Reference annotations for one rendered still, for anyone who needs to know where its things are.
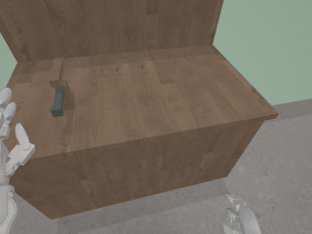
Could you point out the tap lever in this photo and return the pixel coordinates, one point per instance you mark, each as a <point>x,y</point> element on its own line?
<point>57,107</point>

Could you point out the counter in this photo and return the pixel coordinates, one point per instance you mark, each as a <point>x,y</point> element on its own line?
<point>150,104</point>

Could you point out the right robot hand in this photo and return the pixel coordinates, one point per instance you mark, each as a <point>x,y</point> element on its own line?
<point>245,221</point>

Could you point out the robot left forearm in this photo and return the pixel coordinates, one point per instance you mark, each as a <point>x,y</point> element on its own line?
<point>9,209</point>

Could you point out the left robot hand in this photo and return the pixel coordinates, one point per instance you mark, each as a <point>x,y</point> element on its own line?
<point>20,153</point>

